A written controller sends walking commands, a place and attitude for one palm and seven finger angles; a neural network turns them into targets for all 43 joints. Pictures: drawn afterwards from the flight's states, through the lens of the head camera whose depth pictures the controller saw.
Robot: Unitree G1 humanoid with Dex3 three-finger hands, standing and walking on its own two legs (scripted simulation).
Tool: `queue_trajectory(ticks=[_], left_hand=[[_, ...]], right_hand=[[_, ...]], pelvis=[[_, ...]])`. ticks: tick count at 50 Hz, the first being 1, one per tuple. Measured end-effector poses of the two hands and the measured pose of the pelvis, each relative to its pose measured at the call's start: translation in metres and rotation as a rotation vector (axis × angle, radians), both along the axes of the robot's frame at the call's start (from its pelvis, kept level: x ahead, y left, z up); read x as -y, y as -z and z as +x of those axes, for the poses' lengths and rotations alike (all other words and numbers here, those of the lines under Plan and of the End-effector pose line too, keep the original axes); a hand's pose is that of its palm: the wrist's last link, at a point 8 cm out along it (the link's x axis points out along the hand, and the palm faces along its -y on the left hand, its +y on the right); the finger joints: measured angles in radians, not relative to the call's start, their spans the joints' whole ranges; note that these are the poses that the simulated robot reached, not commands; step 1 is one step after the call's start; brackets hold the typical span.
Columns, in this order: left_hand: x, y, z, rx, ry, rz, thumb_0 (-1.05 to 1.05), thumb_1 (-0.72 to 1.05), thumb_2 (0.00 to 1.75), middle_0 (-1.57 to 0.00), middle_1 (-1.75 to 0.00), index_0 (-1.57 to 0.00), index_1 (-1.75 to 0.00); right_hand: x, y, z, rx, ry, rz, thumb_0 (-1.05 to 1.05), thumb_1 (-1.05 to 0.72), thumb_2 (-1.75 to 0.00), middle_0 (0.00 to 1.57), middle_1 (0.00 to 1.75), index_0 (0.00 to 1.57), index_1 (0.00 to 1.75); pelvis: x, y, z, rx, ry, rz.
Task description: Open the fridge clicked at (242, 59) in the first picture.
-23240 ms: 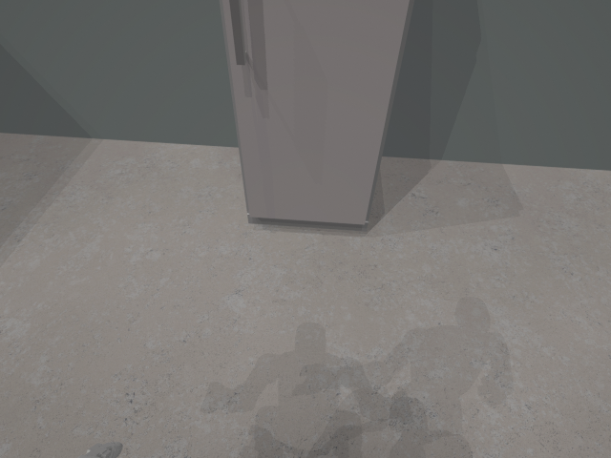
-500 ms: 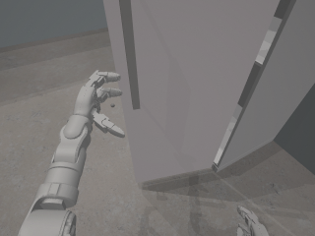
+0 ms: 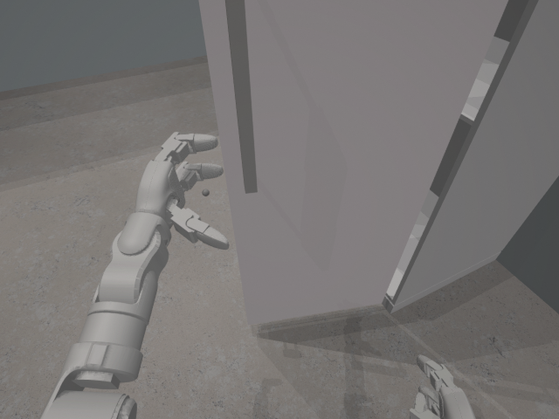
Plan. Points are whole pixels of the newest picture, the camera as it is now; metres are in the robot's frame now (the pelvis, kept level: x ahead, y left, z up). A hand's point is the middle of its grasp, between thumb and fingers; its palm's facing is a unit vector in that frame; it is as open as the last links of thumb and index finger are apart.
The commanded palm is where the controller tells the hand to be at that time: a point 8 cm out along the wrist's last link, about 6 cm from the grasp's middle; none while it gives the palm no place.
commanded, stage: draw the hand back to the body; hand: left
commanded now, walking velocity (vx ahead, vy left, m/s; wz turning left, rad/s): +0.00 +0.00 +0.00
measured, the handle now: (241, 85) +0.56 +0.12 +0.23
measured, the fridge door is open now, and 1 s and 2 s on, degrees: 74 74 74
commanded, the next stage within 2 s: step back with the hand held close in 1.52 s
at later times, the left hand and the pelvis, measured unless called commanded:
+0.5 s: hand (147, 217) +0.31 +0.20 +0.17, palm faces +0.28 -0.96 -0.06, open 14.5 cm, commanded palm +0.26 +0.24 +0.17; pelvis +0.02 +0.01 +0.01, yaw +0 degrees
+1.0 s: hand (71, 266) +0.24 +0.27 +0.15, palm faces +0.36 -0.88 -0.32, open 10.2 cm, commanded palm +0.19 +0.31 +0.18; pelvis +0.03 +0.02 +0.01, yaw -1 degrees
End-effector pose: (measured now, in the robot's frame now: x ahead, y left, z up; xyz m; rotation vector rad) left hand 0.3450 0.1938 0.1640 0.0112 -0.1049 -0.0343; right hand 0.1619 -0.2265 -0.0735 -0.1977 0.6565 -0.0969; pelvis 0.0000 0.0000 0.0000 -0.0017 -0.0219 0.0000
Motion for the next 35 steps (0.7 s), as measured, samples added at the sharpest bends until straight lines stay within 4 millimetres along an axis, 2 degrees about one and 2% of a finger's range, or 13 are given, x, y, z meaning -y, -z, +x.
queue_trajectory(ticks=[3, 5, 10, 13, 20, 24, 30, 35], left_hand=[[-0.007, -0.001, 0.001, -0.016, -0.133, -0.131, -0.02, -0.55, 0.20, -0.26, -1.16, -0.25, -1.15], [-0.012, 0.003, -0.004, -0.044, -0.221, -0.157, -0.02, -0.55, 0.20, -0.26, -1.15, -0.25, -1.15], [-0.019, 0.018, -0.028, -0.125, -0.370, -0.042, -0.02, -0.55, 0.20, -0.25, -1.15, -0.25, -1.15], [-0.023, 0.016, -0.041, -0.108, -0.370, -0.031, -0.02, -0.55, 0.20, -0.25, -1.15, -0.24, -1.15], [-0.040, -0.013, -0.054, -0.004, -0.336, -0.028, -0.02, -0.55, 0.20, -0.25, -1.15, -0.25, -1.14], [-0.050, -0.008, -0.065, -0.053, -0.322, -0.003, -0.02, -0.50, 0.22, -0.25, -1.13, -0.25, -1.12], [-0.068, 0.011, -0.096, -0.069, -0.298, 0.179, -0.02, -0.36, 0.29, -0.25, -1.04, -0.24, -1.03], [-0.083, -0.002, -0.117, 0.002, -0.335, 0.245, -0.02, -0.20, 0.37, -0.25, -0.95, -0.24, -0.94]], right_hand=[[-0.004, 0.003, 0.000, -0.019, -0.003, 0.012, 0.01, -0.90, -0.90, 0.20, 0.30, 0.20, 0.30], [-0.007, 0.005, 0.001, -0.031, -0.012, 0.023, 0.01, -0.91, -0.90, 0.20, 0.30, 0.20, 0.30], [-0.017, 0.006, 0.012, -0.046, -0.037, 0.040, 0.01, -0.90, -0.90, 0.20, 0.30, 0.20, 0.30], [-0.021, 0.002, 0.022, -0.035, -0.047, 0.027, 0.01, -0.90, -0.90, 0.20, 0.30, 0.20, 0.30], [-0.028, -0.013, 0.047, 0.028, -0.065, 0.002, 0.01, -0.90, -0.90, 0.20, 0.30, 0.20, 0.30], [-0.032, -0.019, 0.058, 0.050, -0.076, 0.003, 0.01, -0.90, -0.90, 0.20, 0.30, 0.20, 0.30], [-0.032, -0.026, 0.059, 0.067, -0.081, -0.014, 0.01, -0.90, -0.90, 0.20, 0.30, 0.20, 0.30], [-0.033, -0.021, 0.052, 0.034, -0.098, -0.036, 0.01, -0.90, -0.90, 0.20, 0.30, 0.20, 0.30]], pelvis=[[-0.002, -0.001, 0.003, -0.010, 0.006, 0.001], [-0.004, -0.002, 0.007, -0.014, 0.009, 0.002], [-0.007, -0.002, 0.014, -0.004, 0.010, 0.003], [-0.007, -0.002, 0.017, 0.010, 0.007, 0.001], [-0.008, -0.004, 0.021, 0.041, -0.003, -0.005], [-0.010, -0.005, 0.024, 0.048, -0.004, -0.004], [-0.011, -0.009, 0.025, 0.058, 0.005, -0.006], [-0.015, -0.010, 0.025, 0.066, -0.002, -0.010]])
